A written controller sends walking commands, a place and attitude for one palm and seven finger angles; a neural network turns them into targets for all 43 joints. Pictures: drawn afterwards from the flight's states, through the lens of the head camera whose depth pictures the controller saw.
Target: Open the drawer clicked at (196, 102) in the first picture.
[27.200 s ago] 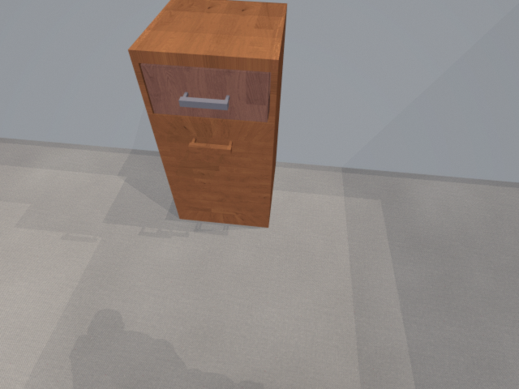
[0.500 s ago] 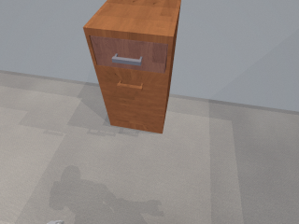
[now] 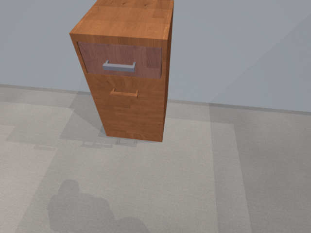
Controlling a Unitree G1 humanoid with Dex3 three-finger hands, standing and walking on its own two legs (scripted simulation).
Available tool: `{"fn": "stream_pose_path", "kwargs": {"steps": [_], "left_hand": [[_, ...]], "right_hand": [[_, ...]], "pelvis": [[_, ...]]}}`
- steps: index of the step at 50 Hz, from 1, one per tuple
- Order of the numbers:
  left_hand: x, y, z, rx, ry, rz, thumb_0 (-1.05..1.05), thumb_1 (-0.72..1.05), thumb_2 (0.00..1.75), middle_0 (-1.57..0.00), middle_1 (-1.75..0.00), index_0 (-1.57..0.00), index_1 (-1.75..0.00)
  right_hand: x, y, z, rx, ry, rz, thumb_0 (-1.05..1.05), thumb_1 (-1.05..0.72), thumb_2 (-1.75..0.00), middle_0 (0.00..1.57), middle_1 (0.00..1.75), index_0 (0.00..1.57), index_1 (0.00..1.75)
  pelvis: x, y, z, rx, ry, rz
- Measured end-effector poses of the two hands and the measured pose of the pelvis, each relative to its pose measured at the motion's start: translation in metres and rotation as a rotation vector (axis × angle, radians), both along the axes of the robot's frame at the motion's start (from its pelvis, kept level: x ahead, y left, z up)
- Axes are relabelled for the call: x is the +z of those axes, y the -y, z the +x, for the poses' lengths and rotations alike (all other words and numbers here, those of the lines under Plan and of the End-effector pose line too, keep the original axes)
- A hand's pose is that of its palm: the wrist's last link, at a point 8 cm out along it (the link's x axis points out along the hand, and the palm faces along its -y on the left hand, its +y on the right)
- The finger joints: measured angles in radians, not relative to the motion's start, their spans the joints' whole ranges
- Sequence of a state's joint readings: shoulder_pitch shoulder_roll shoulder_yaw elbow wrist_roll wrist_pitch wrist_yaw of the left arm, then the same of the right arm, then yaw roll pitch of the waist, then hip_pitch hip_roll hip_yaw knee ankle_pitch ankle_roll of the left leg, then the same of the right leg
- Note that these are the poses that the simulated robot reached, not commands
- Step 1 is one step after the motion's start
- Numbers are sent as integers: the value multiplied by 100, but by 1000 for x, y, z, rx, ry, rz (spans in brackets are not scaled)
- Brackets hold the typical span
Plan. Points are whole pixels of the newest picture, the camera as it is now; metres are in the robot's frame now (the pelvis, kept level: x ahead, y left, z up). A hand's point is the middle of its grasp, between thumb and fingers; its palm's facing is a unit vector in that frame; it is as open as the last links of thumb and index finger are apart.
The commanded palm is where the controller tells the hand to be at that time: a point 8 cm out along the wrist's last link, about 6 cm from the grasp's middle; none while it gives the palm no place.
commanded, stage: take the last steps up to it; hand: left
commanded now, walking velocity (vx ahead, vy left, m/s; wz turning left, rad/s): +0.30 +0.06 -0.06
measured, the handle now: (120, 65) +0.83 +0.21 -0.07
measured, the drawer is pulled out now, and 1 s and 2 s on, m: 0.00 0.00 0.00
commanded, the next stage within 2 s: come to a stop and stand still in 0.62 s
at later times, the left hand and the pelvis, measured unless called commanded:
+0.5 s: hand (98, 195) +0.26 +0.21 -0.17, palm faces -0.08 -0.98 -0.18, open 7.4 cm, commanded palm none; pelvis +0.16 +0.03 +0.00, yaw -4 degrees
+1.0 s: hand (102, 167) +0.36 +0.22 -0.18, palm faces +0.00 -0.97 -0.23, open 7.3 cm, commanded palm none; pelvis +0.30 +0.02 +0.00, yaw -4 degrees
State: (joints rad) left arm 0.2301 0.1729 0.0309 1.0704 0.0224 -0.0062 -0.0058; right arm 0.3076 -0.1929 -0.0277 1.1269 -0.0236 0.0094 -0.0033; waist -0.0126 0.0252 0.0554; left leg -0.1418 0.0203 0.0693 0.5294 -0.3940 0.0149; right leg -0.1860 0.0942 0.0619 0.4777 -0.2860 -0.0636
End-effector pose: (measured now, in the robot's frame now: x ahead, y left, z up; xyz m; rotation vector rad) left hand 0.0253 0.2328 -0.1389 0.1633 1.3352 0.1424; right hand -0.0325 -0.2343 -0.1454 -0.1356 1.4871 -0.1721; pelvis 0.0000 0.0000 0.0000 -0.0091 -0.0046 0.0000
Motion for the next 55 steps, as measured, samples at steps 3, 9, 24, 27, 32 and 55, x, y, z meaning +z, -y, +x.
{"fn": "stream_pose_path", "kwargs": {"steps": [3,9,24,27,32,55], "left_hand": [[-2,-4,-8,38,-33,-6,1,91,90,-20,-30,-20,-30],[-13,-25,-22,79,-152,-31,1,91,90,-20,-30,-20,-30],[-2,-30,208,-93,76,-28,1,91,90,-19,-30,-19,-30],[-4,-13,267,-140,144,-24,1,91,90,-19,-30,-19,-30],[-7,7,320,-126,233,-19,1,91,90,-20,-30,-20,-30],[6,-32,328,-26,-16,82,1,92,90,-20,-30,-20,-30]], "right_hand": [[6,-7,9,-6,-22,-10,1,-91,-90,20,30,20,30],[16,-21,66,-7,80,-59,1,-91,-90,20,30,20,30],[15,-72,93,-108,-73,29,0,-91,-90,20,30,20,30],[8,-70,95,-153,-133,52,1,-91,-90,20,30,21,30],[-4,-49,134,-172,-170,55,1,-91,-90,20,30,21,30],[0,-10,416,19,267,-32,0,-91,-90,20,30,21,30]], "pelvis": [[2,-5,13,0,-4,-3],[0,-25,45,-21,-3,3],[4,-33,146,-63,-15,3],[-5,-21,175,-67,-11,7],[-14,-7,214,-47,16,2],[-1,-12,296,-80,-10,6]]}}
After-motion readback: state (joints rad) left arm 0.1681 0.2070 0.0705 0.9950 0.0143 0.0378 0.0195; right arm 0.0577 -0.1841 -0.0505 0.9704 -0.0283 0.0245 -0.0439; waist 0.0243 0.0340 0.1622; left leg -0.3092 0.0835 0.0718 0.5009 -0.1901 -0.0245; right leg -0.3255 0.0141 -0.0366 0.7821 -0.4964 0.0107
